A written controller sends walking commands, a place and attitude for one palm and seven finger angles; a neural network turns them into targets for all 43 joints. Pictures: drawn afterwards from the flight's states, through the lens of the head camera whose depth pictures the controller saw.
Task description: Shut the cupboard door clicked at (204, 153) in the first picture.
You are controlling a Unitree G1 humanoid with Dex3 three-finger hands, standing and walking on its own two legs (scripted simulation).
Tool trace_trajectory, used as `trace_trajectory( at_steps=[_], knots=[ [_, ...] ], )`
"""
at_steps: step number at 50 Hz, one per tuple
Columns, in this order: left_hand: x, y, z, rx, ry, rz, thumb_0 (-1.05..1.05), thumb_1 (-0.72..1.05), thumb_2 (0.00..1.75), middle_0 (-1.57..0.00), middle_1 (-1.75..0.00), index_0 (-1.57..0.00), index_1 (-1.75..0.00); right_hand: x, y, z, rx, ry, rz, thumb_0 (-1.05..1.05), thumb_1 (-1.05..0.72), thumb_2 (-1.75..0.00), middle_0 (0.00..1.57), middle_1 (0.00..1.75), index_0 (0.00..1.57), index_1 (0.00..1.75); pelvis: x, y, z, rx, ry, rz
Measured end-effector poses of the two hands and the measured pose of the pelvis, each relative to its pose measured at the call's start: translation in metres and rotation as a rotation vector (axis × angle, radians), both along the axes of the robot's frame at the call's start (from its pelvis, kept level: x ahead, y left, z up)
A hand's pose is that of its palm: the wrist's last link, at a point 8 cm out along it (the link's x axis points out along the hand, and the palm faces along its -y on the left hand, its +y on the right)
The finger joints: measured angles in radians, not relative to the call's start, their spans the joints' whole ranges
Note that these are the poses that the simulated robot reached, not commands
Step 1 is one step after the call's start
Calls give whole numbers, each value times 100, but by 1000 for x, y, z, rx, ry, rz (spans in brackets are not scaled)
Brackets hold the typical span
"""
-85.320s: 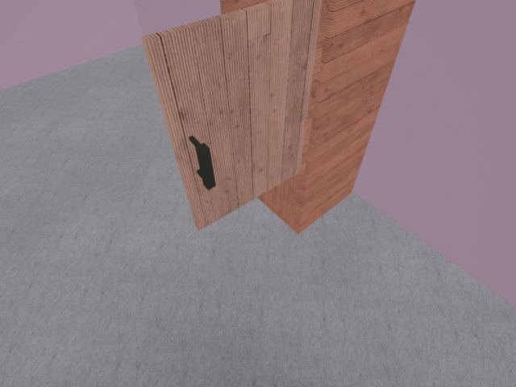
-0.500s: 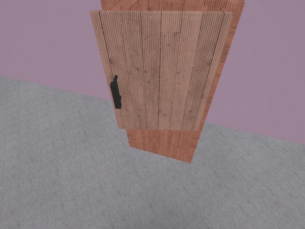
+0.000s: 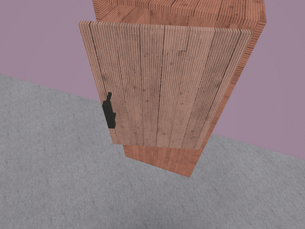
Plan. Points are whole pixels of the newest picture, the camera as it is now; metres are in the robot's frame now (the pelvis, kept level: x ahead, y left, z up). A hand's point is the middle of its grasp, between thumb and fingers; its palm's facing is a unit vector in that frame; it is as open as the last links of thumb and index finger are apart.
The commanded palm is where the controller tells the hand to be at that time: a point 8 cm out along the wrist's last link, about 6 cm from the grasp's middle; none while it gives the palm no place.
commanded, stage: come to a stop and stand still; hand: left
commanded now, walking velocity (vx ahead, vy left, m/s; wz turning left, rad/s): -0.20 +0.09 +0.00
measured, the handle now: (110, 110) +0.49 +0.18 -0.04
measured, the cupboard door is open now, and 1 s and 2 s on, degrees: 15 15 15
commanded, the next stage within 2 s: look again from close up in 1.00 s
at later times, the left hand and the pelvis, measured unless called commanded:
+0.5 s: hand out of the picture +0.06 +0.21 -0.17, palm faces +0.05 -0.97 -0.23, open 7.4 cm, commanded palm none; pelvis +0.00 +0.01 +0.01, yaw +1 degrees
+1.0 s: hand out of the picture -0.01 +0.13 -0.17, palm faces +0.06 -0.98 -0.16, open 7.4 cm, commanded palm none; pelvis +0.00 -0.03 +0.01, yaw +1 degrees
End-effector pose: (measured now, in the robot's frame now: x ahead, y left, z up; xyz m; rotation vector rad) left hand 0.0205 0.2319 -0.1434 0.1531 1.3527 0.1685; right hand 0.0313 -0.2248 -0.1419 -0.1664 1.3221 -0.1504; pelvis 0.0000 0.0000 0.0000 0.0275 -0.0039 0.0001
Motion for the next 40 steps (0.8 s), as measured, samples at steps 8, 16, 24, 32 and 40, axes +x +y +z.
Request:
trace_trajectory(
  at_steps=[8, 16, 24, 32, 40],
  knots=[
    [46, -6, 13, 42, -60, -26, 1, 92, 90, -20, -30, -20, -29, 25, -21, -2, 9, 14, -29, 0, -91, -89, 20, 30, 20, 30, 19, -12, 3, -10, 12, 12],
    [55, 10, 4, 23, -83, -1, 1, 91, 90, -21, -30, -20, -29, 48, -22, 12, -59, -26, 11, 0, -91, -89, 20, 30, 19, 30, 15, 3, 2, -20, 8, 20],
    [39, 24, 4, 26, -51, 6, 1, 91, 90, -20, -30, -20, -29, 41, -5, 22, -67, -66, 52, 0, -90, -89, 20, 30, 19, 30, 2, 7, 7, -34, 7, 18],
    [8, 3, 10, 35, -31, -14, 1, 91, 90, -20, -30, -19, -29, 13, -10, 6, 11, -40, 8, 0, -91, -89, 21, 30, 20, 30, -9, -11, 5, -11, 5, 8],
    [-25, -33, 14, -12, 35, -2, 1, 92, 90, -20, -30, -20, -29, -27, -28, 6, 23, 44, -14, 0, -92, -89, 20, 30, 20, 30, -4, -23, 12, -17, -13, 15]
  ],
)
